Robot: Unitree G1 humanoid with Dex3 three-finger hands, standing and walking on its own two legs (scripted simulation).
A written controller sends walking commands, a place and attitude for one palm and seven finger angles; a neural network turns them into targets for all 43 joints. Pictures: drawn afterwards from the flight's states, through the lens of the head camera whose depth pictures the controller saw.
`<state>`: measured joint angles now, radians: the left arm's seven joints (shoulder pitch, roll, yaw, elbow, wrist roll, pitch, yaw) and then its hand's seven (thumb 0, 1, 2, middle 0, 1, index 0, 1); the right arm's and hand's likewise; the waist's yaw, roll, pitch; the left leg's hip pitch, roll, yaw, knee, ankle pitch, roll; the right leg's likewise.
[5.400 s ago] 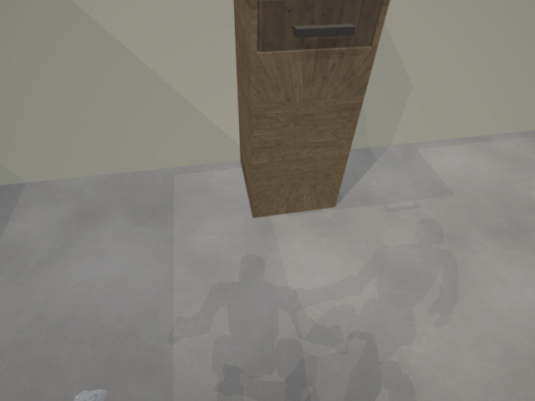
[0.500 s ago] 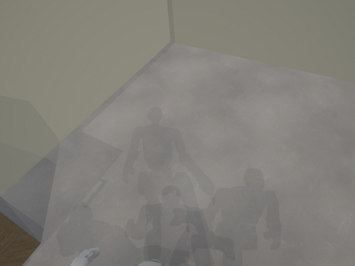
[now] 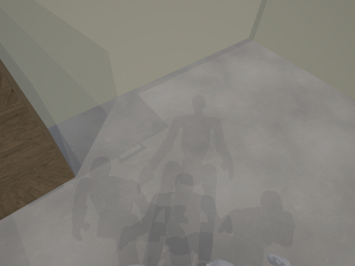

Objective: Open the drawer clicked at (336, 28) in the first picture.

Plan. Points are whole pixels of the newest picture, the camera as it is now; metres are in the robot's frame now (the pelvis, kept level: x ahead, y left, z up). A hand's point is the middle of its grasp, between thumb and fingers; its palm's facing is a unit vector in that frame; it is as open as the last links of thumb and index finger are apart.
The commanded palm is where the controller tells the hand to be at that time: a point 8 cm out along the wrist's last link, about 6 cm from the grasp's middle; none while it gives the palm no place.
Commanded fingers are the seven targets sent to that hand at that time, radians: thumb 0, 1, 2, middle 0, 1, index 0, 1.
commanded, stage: turn to face it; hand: left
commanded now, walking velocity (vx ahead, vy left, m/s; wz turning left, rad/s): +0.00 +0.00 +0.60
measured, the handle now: out of the picture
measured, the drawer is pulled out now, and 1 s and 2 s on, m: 0.00 0.00 0.00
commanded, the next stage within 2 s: take the last steps up to it in 1.26 s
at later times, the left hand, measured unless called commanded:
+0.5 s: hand out of the picture +0.05 +0.17 -0.12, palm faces +0.29 -0.91 -0.29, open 7.3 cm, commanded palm none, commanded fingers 0.00 0.90 0.90 -0.20 -0.30 -0.20 -0.30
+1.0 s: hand out of the picture -0.10 +0.22 -0.16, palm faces +0.58 -0.77 -0.26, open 7.3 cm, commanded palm none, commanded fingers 0.00 0.90 0.90 -0.20 -0.30 -0.20 -0.30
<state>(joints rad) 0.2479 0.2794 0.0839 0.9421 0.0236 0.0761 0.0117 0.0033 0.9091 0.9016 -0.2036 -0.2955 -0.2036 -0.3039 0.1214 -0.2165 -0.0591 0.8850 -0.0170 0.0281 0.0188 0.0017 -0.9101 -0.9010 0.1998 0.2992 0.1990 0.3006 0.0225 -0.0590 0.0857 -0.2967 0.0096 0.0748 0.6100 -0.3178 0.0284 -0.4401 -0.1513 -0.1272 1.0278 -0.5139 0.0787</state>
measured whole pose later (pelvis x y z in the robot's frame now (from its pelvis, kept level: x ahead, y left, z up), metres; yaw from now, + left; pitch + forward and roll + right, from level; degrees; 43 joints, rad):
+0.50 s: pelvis +0.00 -0.05 +0.01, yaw +19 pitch -1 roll +2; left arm 0.18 0.17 0.03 0.85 0.02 0.01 0.02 0.00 0.91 0.90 -0.21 -0.30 -0.21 -0.30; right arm 0.23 -0.27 -0.11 0.95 -0.02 0.08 0.02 0.00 -0.91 -0.90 0.20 0.30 0.20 0.30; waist -0.05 0.04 0.05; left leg -0.51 -0.01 -0.01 1.16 -0.38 -0.07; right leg -0.20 -0.10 -0.14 0.52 -0.30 -0.01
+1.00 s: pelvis -0.03 +0.00 +0.01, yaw +35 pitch +0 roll -1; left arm 0.20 0.27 0.07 0.93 0.02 0.06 0.01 0.00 0.91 0.90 -0.20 -0.30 -0.20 -0.30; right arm 0.16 -0.21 -0.04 0.91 -0.02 0.02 0.00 0.00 -0.91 -0.90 0.20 0.30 0.20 0.30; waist 0.00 -0.03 0.07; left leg -0.24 -0.02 0.03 0.48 -0.24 0.05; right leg -0.48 -0.11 -0.04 1.10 -0.41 0.10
